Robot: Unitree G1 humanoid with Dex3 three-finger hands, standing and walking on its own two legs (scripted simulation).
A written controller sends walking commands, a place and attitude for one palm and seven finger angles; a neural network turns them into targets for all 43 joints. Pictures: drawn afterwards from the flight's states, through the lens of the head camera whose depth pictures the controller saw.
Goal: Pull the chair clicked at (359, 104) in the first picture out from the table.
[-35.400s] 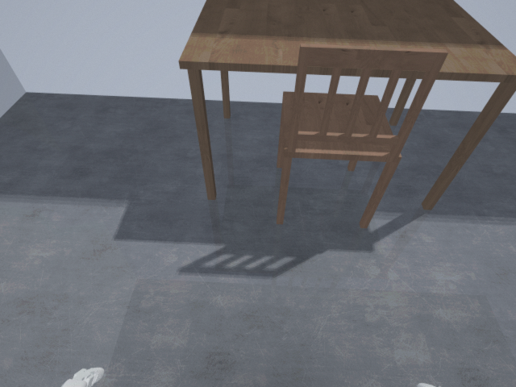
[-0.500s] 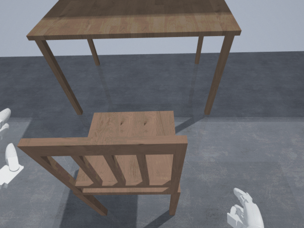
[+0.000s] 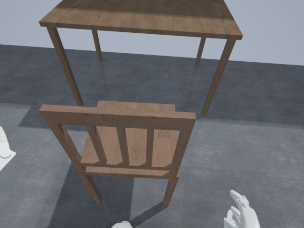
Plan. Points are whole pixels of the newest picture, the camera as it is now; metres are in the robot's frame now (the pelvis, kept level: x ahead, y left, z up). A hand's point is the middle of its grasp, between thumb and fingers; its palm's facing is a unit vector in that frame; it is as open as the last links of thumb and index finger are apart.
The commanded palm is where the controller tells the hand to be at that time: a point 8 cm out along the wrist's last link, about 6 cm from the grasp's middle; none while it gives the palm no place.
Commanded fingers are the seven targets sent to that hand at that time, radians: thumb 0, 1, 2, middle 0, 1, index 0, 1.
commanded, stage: step back with the hand held close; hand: left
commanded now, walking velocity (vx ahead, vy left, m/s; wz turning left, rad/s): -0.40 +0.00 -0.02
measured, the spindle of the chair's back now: (123, 146) +0.38 +0.12 -0.08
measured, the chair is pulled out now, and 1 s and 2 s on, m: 0.64 0.64 0.64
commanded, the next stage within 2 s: stop stepping back and stand still in 0.28 s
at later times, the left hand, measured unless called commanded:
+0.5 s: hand out of the picture +0.14 +0.26 +0.19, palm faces +0.43 -0.75 -0.49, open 7.4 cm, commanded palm +0.08 +0.29 +0.19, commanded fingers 0.00 0.90 0.90 -0.20 -0.30 -0.20 -0.30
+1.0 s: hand out of the picture +0.10 +0.22 +0.18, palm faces +0.28 -0.79 -0.55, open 7.4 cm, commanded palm +0.05 +0.28 +0.19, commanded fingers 0.00 0.90 0.90 -0.20 -0.30 -0.20 -0.30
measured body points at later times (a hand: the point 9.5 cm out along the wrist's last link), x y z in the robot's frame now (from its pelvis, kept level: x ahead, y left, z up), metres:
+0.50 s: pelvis -0.06 +0.00 +0.00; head -0.03 +0.02 +0.44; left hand +0.11 +0.30 +0.22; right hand +0.11 -0.22 -0.08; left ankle +0.07 +0.12 -0.72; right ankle -0.15 -0.15 -0.69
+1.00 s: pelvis -0.11 -0.01 +0.01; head -0.10 +0.00 +0.46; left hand +0.08 +0.27 +0.21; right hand +0.00 -0.27 -0.07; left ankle -0.05 +0.09 -0.72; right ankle -0.09 -0.13 -0.72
